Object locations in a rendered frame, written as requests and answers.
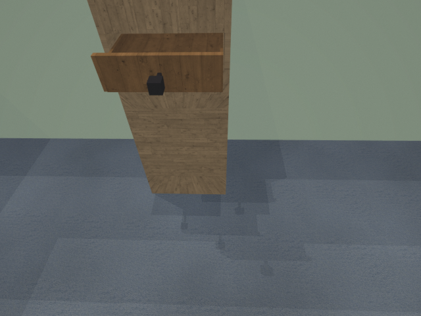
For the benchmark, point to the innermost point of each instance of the cabinet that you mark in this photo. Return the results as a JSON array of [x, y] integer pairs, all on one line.
[[181, 137]]

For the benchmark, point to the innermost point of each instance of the drawer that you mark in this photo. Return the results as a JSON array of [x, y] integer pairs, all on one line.
[[189, 62]]

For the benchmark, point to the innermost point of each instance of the handle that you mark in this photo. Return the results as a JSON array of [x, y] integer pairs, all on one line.
[[155, 84]]

